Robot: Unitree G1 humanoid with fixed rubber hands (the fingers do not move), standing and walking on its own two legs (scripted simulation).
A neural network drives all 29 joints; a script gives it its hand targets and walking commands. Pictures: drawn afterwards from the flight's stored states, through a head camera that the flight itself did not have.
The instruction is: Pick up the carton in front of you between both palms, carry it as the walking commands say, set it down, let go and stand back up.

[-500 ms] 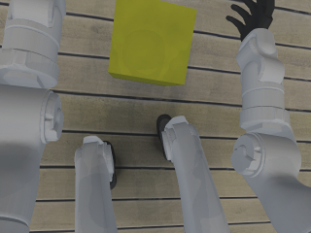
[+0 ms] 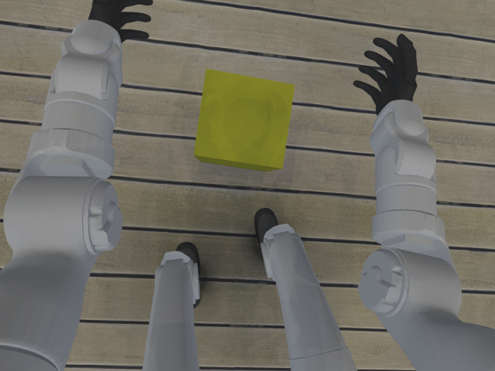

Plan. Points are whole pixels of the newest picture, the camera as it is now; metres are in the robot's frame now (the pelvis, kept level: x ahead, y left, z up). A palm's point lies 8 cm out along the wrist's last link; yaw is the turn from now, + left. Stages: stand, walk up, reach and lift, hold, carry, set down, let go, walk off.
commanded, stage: let go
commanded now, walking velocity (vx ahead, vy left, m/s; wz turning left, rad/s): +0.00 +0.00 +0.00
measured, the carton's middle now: (241, 128) +0.49 -0.10 -0.51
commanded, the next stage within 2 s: stand in 1.38 s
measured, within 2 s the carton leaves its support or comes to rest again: neither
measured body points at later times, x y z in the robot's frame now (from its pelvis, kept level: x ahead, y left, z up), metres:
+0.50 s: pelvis +0.06 -0.03 +0.11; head +0.23 -0.03 +0.52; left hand +0.40 +0.14 +0.00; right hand +0.30 -0.28 +0.02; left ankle +0.05 +0.13 -0.60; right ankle +0.11 -0.14 -0.60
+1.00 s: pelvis +0.11 +0.02 +0.14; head +0.15 +0.01 +0.59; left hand +0.30 +0.24 +0.06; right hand +0.28 -0.22 +0.07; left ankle +0.05 +0.13 -0.60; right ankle +0.11 -0.14 -0.60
